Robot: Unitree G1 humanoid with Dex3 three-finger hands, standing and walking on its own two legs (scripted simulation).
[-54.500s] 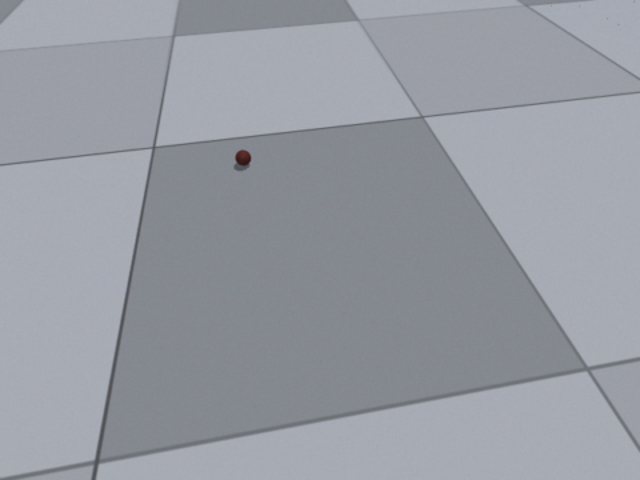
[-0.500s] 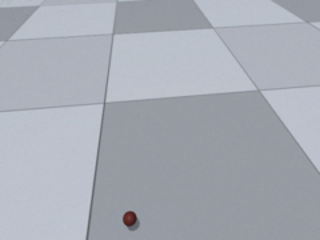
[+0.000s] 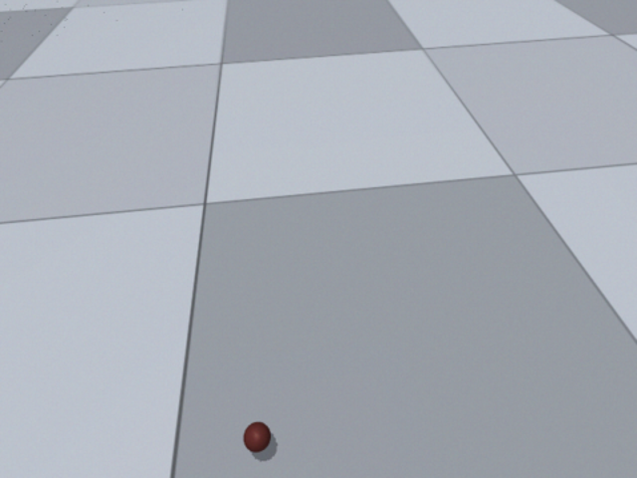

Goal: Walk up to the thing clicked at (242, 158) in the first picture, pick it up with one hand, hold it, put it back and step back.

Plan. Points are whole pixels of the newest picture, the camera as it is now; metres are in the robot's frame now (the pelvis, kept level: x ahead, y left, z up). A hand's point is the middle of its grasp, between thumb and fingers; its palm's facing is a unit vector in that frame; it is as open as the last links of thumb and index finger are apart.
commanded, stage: stand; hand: left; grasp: from above
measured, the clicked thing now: (257, 436) +0.36 +0.21 -0.74
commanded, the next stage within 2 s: step back in 0.88 s
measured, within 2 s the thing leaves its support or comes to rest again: neither
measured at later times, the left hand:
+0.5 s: hand out of the picture +0.07 +0.24 -0.16, palm faces +0.00 -0.95 -0.33, open 7.4 cm
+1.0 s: hand out of the picture +0.06 +0.26 -0.16, palm faces -0.01 -0.93 -0.36, open 7.4 cm
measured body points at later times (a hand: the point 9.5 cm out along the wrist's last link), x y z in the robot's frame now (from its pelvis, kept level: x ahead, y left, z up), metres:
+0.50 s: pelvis -0.01 +0.00 +0.00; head +0.00 +0.00 +0.45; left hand +0.07 +0.29 -0.14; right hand +0.06 -0.30 -0.14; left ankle +0.00 +0.13 -0.75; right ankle -0.03 -0.12 -0.75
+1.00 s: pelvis -0.02 +0.00 -0.01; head +0.01 +0.00 +0.44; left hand +0.06 +0.30 -0.14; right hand +0.06 -0.31 -0.14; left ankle +0.00 +0.13 -0.75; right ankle -0.03 -0.12 -0.75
